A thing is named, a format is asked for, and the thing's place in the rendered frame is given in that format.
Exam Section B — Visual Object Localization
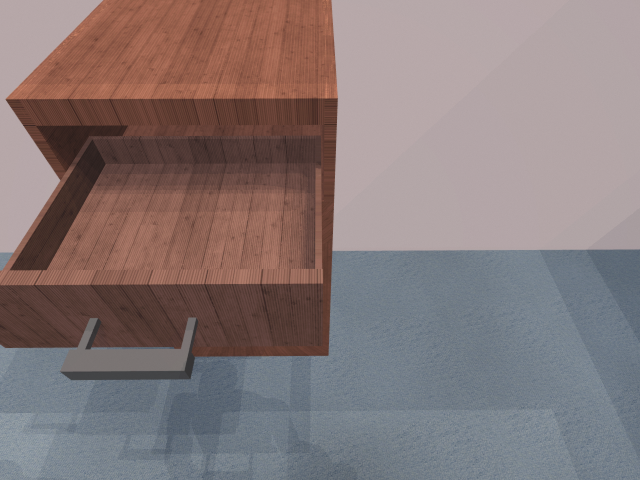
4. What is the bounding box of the drawer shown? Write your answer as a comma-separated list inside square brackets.
[0, 136, 323, 348]

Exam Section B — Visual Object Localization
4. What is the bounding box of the handle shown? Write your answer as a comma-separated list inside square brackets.
[60, 317, 198, 380]

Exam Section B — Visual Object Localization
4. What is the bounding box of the cabinet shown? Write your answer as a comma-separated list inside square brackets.
[5, 0, 338, 357]

